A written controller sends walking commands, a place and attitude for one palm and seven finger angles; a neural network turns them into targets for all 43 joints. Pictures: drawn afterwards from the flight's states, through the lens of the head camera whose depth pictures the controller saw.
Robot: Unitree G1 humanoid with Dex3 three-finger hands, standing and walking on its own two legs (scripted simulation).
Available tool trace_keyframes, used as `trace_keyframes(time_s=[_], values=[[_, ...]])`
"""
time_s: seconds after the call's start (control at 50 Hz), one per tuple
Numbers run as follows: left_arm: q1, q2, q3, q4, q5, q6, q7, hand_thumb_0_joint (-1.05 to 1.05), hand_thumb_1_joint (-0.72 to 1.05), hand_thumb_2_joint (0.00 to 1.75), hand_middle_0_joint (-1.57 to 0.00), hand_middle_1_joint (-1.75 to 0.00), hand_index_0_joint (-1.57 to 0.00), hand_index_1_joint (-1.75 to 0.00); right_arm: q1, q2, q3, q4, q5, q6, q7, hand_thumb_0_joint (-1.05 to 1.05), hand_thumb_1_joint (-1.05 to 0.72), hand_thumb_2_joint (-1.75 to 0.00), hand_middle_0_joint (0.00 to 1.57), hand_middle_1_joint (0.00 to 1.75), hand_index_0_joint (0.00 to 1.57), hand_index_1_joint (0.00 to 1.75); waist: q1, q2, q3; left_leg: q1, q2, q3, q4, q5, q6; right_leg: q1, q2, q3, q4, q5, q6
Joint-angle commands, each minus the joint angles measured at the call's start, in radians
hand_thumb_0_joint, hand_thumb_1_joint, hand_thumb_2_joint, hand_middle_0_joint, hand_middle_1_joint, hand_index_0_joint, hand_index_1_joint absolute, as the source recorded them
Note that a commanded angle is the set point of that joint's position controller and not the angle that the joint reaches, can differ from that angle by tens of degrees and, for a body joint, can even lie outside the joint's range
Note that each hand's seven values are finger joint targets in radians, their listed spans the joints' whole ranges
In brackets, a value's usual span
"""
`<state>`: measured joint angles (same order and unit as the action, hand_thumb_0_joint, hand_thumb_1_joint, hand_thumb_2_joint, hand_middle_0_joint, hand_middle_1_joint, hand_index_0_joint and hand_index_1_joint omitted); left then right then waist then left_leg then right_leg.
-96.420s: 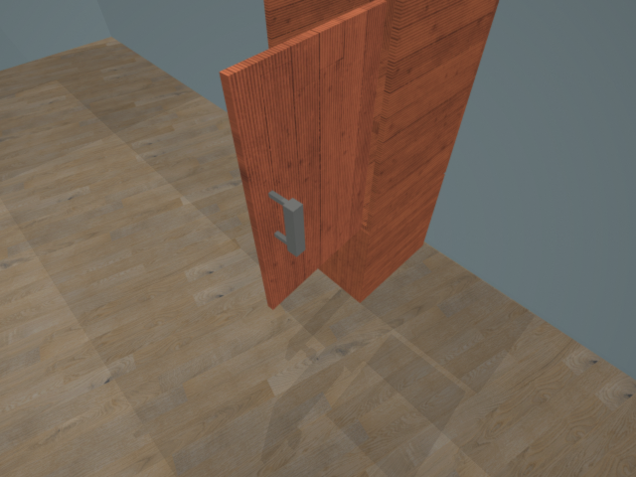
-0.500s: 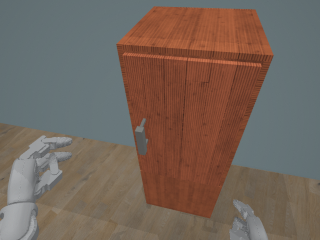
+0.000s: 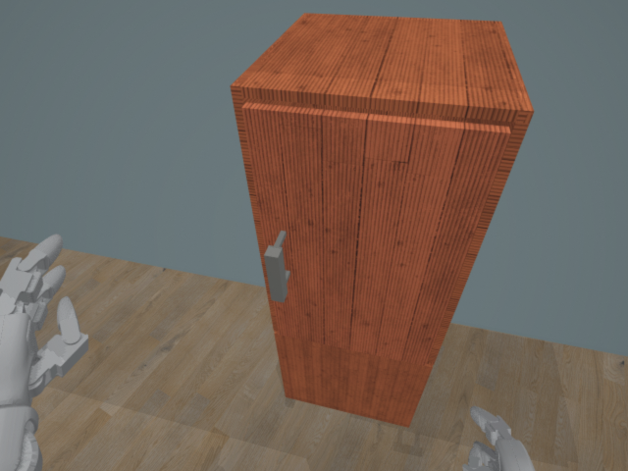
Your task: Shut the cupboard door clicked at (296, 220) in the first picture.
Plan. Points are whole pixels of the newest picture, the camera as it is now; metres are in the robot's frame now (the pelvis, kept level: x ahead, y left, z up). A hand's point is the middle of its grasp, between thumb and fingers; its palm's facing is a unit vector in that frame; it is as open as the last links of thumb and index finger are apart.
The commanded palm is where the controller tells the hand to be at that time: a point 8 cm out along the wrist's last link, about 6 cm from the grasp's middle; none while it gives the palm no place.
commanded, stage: draw the hand back to the body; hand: left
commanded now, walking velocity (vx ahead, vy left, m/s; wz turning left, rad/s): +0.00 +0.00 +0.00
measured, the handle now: (280, 266) +0.48 +0.13 -0.05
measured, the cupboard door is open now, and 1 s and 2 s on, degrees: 0 0 0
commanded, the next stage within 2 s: step back with the hand held close in 0.04 s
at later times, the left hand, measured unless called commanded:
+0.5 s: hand (93, 331) +0.19 +0.25 +0.16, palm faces +0.37 -0.79 -0.49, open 7.4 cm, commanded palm +0.14 +0.29 +0.17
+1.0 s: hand (17, 402) +0.12 +0.28 +0.16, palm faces +0.47 -0.76 -0.44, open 7.4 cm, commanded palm +0.07 +0.30 +0.17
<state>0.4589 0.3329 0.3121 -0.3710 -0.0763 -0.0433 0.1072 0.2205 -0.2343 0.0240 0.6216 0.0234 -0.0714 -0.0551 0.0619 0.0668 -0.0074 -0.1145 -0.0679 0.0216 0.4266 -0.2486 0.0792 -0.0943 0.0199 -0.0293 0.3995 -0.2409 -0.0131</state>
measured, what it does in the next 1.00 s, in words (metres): shifts its weight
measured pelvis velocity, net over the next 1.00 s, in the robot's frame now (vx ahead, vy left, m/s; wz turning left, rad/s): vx -0.08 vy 0.01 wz -0.01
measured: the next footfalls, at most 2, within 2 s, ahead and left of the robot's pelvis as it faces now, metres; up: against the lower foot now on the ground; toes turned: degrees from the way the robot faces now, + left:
right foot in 1.42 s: -0.22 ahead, -0.13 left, +0.00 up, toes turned +0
left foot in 1.86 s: -0.14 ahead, +0.11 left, +0.00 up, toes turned -2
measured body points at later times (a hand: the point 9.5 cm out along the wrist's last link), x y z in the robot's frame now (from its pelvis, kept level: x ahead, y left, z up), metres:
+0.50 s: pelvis -0.01 -0.01 +0.00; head -0.01 -0.03 +0.44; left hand +0.17 +0.29 +0.18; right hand +0.16 -0.26 -0.10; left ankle -0.01 +0.06 -0.74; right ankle -0.01 -0.11 -0.74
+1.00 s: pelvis -0.08 +0.01 -0.02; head -0.08 +0.02 +0.43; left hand +0.09 +0.31 +0.18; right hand +0.08 -0.24 -0.09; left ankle -0.01 +0.06 -0.74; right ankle -0.01 -0.11 -0.74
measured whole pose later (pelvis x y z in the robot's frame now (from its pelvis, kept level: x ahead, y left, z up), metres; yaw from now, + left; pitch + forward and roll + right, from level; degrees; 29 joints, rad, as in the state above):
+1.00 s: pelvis -0.08 +0.01 -0.02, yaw +0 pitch +0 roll -2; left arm 0.51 0.40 0.44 -0.47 -0.02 -0.20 0.16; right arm 0.25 -0.23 0.00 0.56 0.01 -0.01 -0.08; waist 0.01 0.01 -0.02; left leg -0.41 -0.05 0.05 0.63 -0.24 0.10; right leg -0.38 0.03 -0.03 0.58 -0.20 -0.01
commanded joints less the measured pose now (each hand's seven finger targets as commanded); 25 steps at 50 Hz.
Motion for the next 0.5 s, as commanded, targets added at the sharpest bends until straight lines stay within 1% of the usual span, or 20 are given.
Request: trace_keyframes(time_s=[0.0, 0.02, 0.06, 0.08, 0.1, 0.14, 0.16, 0.18, 0.2, 0.22, 0.24, 0.26, 0.28, 0.3, 0.34, 0.36, 0.4, 0.44, 0.46, 0.48], values=[[-0.102, 0.224, 0.161, -0.24, 0.001, -0.082, 0.022, 0.0, 0.9, 0.9, -0.2, -0.3, -0.2, -0.3, -0.157, -0.096, -0.031, -0.163, -0.005, -0.071, -0.01, 0.0, -0.9, -0.9, 0.2, 0.3, 0.2, 0.3, 0.009, 0.056, -0.042, -0.042, 0.098, -0.092, -0.096, 0.18, -0.088, 0.018, -0.018, 0.02, -0.039, 0.134, -0.026], [-0.093, 0.204, 0.148, -0.221, -0.002, -0.079, 0.018, 0.0, 0.9, 0.9, -0.2, -0.3, -0.2, -0.3, -0.154, -0.096, -0.031, -0.162, -0.004, -0.068, -0.007, 0.0, -0.9, -0.9, 0.2, 0.3, 0.2, 0.3, 0.005, 0.045, -0.023, -0.045, 0.096, -0.087, -0.094, 0.18, -0.085, 0.007, -0.018, 0.022, -0.045, 0.131, -0.026], [-0.067, 0.195, 0.148, -0.166, -0.006, -0.073, 0.013, 0.0, 0.9, 0.9, -0.2, -0.3, -0.2, -0.3, -0.155, -0.101, -0.036, -0.158, -0.001, -0.064, -0.005, 0.0, -0.9, -0.9, 0.2, 0.3, 0.2, 0.3, 0.005, 0.002, 0.018, -0.055, 0.098, -0.078, -0.093, 0.178, -0.078, -0.014, -0.017, 0.023, -0.06, 0.128, -0.024], [-0.076, 0.181, 0.133, -0.172, -0.008, -0.074, 0.009, 0.0, 0.9, 0.9, -0.2, -0.3, -0.2, -0.3, -0.15, -0.099, -0.038, -0.16, 0.0, -0.059, -0.004, 0.0, -0.9, -0.9, 0.2, 0.3, 0.2, 0.3, -0.001, -0.013, 0.002, -0.044, 0.098, -0.073, -0.091, 0.182, -0.075, -0.01, -0.02, 0.027, -0.057, 0.129, -0.022], [-0.078, 0.188, 0.138, -0.163, -0.009, -0.073, 0.008, 0.0, 0.9, 0.9, -0.2, -0.3, -0.2, -0.3, -0.151, -0.102, -0.038, -0.161, -0.001, -0.055, -0.003, 0.0, -0.9, -0.9, 0.2, 0.3, 0.2, 0.3, 0.001, -0.025, 0.003, -0.045, 0.097, -0.071, -0.089, 0.18, -0.071, -0.011, -0.021, 0.026, -0.057, 0.128, -0.021], [-0.082, 0.179, 0.13, -0.159, -0.009, -0.076, 0.004, 0.0, 0.9, 0.9, -0.2, -0.3, -0.2, -0.3, -0.153, -0.101, -0.041, -0.164, 0.001, -0.05, -0.002, 0.0, -0.9, -0.9, 0.2, 0.3, 0.2, 0.3, -0.002, -0.029, -0.008, -0.036, 0.096, -0.064, -0.086, 0.166, -0.063, -0.017, -0.022, 0.03, -0.061, 0.117, -0.017], [-0.246, 0.336, 0.279, -0.187, 0.004, -0.128, 0.023, 0.0, 0.9, 0.9, -0.2, -0.3, -0.2, -0.3, -0.141, -0.116, -0.037, -0.204, 0.015, -0.039, -0.003, 0.0, -0.9, -0.9, 0.2, 0.3, 0.2, 0.3, -0.037, 0.019, 0.071, -0.117, 0.106, -0.096, -0.068, 0.045, -0.041, -0.074, -0.075, 0.127, -0.107, 0.115, -0.018], [-0.14, 0.249, 0.211, -0.155, 0.0, -0.143, 0.013, 0.0, 0.9, 0.9, -0.2, -0.3, -0.2, -0.3, -0.142, -0.11, -0.05, -0.18, 0.003, -0.034, -0.008, 0.0, -0.9, -0.9, 0.2, 0.3, 0.2, 0.3, -0.037, -0.05, -0.009, -0.105, 0.106, -0.103, -0.018, 0.045, -0.029, -0.084, -0.111, 0.157, -0.115, 0.108, -0.027], [-0.073, 0.218, 0.18, -0.13, -0.003, -0.143, 0.011, 0.0, 0.9, 0.9, -0.2, -0.3, -0.2, -0.3, -0.144, -0.118, -0.054, -0.174, -0.001, -0.024, -0.006, 0.0, -0.9, -0.9, 0.2, 0.3, 0.2, 0.3, -0.043, -0.075, -0.023, -0.072, 0.102, -0.097, 0.007, 0.06, -0.025, -0.116, -0.124, 0.184, -0.131, 0.103, -0.031], [-0.072, 0.198, 0.151, -0.153, 0.003, -0.147, 0.008, 0.0, 0.9, 0.9, -0.2, -0.3, -0.2, -0.3, -0.141, -0.122, -0.059, -0.177, 0.0, -0.014, -0.001, 0.0, -0.9, -0.9, 0.2, 0.3, 0.2, 0.3, -0.048, -0.067, -0.04, -0.059, 0.102, -0.094, 0.024, 0.069, -0.027, -0.126, -0.137, 0.192, -0.132, 0.104, -0.035], [-0.056, 0.206, 0.154, -0.167, 0.004, -0.156, 0.011, 0.0, 0.9, 0.9, -0.2, -0.3, -0.2, -0.3, -0.14, -0.121, -0.061, -0.178, -0.003, -0.009, -0.002, 0.0, -0.9, -0.9, 0.2, 0.3, 0.2, 0.3, -0.05, -0.068, -0.059, -0.06, 0.104, -0.092, 0.033, 0.078, -0.029, -0.132, -0.147, 0.193, -0.124, 0.11, -0.038], [-0.049, 0.219, 0.167, -0.19, 0.005, -0.166, 0.014, 0.0, 0.9, 0.9, -0.2, -0.3, -0.2, -0.3, -0.143, -0.124, -0.064, -0.175, -0.006, -0.008, -0.005, 0.0, -0.9, -0.9, 0.2, 0.3, 0.2, 0.3, -0.047, -0.047, -0.085, -0.061, 0.106, -0.089, 0.039, 0.113, -0.032, -0.117, -0.154, 0.191, -0.105, 0.172, -0.041], [-0.029, 0.221, 0.169, -0.202, 0.006, -0.17, 0.018, 0.0, 0.9, 0.9, -0.2, -0.3, -0.2, -0.3, -0.133, -0.124, -0.066, -0.177, -0.004, -0.002, -0.004, 0.0, -0.9, -0.9, 0.2, 0.3, 0.2, 0.3, -0.05, -0.042, -0.118, -0.071, 0.114, -0.096, 0.038, 0.144, -0.038, -0.085, -0.16, 0.182, -0.069, 0.22, -0.048], [-0.019, 0.226, 0.17, -0.216, 0.006, -0.171, 0.022, 0.0, 0.9, 0.9, -0.2, -0.3, -0.2, -0.3, -0.133, -0.125, -0.068, -0.184, -0.004, 0.004, -0.007, 0.0, -0.9, -0.9, 0.2, 0.3, 0.2, 0.3, -0.052, -0.031, -0.134, -0.071, 0.119, -0.095, 0.034, 0.172, -0.039, -0.08, -0.157, 0.176, -0.045, 0.256, -0.046], [-0.002, 0.253, 0.198, -0.255, 0.005, -0.175, 0.029, 0.0, 0.9, 0.9, -0.2, -0.3, -0.2, -0.3, -0.134, -0.129, -0.074, -0.195, -0.002, 0.016, -0.013, 0.0, -0.9, -0.9, 0.2, 0.3, 0.2, 0.3, -0.051, -0.012, -0.169, -0.078, 0.133, -0.102, 0.03, 0.282, -0.043, -0.047, -0.14, 0.154, 0.015, 0.365, -0.037], [0.004, 0.294, 0.236, -0.269, 0.004, -0.174, 0.035, 0.0, 0.9, 0.9, -0.2, -0.3, -0.2, -0.3, -0.138, -0.133, -0.076, -0.197, -0.005, 0.022, -0.018, 0.0, -0.9, -0.9, 0.2, 0.3, 0.2, 0.3, -0.047, -0.001, -0.189, -0.074, 0.138, -0.101, 0.032, 0.337, -0.047, -0.038, -0.134, 0.144, 0.037, 0.408, -0.031], [0.029, 0.287, 0.238, -0.271, 0.0, -0.171, 0.037, 0.0, 0.9, 0.9, -0.2, -0.3, -0.2, -0.3, -0.131, -0.127, -0.078, -0.213, 0.0, 0.04, -0.023, 0.0, -0.9, -0.9, 0.2, 0.3, 0.2, 0.3, -0.048, -0.029, -0.204, -0.099, 0.15, -0.11, 0.034, 0.418, -0.053, -0.01, -0.121, 0.127, 0.082, 0.455, -0.026], [0.052, 0.291, 0.25, -0.258, -0.004, -0.165, 0.039, 0.0, 0.9, 0.9, -0.2, -0.3, -0.2, -0.3, -0.129, -0.125, -0.08, -0.223, 0.003, 0.055, -0.027, 0.0, -0.9, -0.9, 0.2, 0.3, 0.2, 0.3, -0.05, -0.051, -0.2, -0.108, 0.156, -0.109, 0.036, 0.44, -0.053, -0.02, -0.112, 0.128, 0.096, 0.468, -0.02], [0.064, 0.308, 0.27, -0.25, -0.006, -0.163, 0.04, 0.0, 0.9, 0.9, -0.2, -0.3, -0.2, -0.3, -0.134, -0.132, -0.083, -0.221, 0.001, 0.06, -0.03, 0.0, -0.9, -0.9, 0.2, 0.3, 0.2, 0.3, -0.047, -0.035, -0.199, -0.11, 0.156, -0.106, 0.037, 0.444, -0.053, -0.029, -0.11, 0.128, 0.098, 0.473, -0.019], [0.074, 0.283, 0.248, -0.243, -0.006, -0.16, 0.04, 0.0, 0.9, 0.9, -0.2, -0.3, -0.2, -0.3, -0.128, -0.126, -0.081, -0.226, 0.003, 0.067, -0.03, 0.0, -0.9, -0.9, 0.2, 0.3, 0.2, 0.3, -0.052, -0.045, -0.188, -0.131, 0.161, -0.114, 0.031, 0.445, -0.054, -0.026, -0.109, 0.123, 0.107, 0.457, -0.018]])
